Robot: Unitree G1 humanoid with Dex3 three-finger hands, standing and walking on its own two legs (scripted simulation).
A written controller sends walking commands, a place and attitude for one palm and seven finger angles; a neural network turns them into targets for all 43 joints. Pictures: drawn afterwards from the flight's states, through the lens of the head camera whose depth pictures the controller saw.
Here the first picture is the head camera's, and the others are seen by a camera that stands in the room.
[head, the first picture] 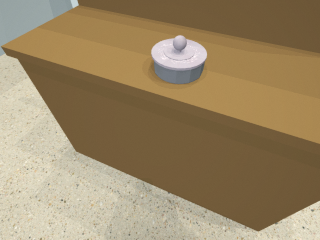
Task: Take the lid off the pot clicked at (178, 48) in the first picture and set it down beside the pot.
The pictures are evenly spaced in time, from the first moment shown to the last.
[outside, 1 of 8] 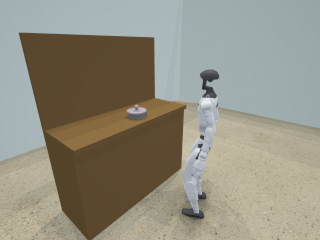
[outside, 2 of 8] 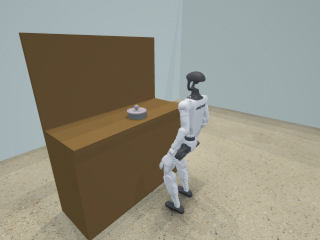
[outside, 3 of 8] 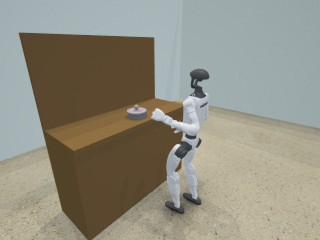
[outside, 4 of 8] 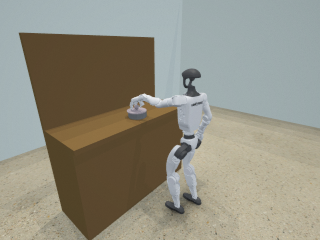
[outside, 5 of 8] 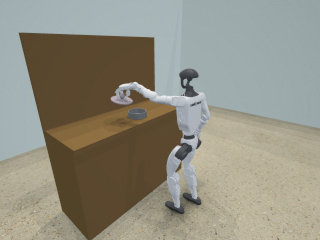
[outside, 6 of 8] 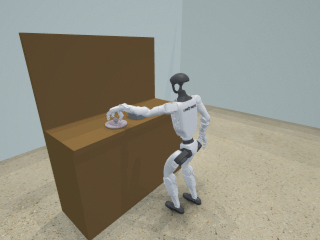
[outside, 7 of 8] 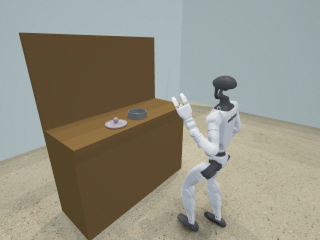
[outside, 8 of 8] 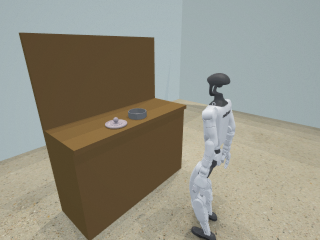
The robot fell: no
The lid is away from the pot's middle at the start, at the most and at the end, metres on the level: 0.00 0.26 0.25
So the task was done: yes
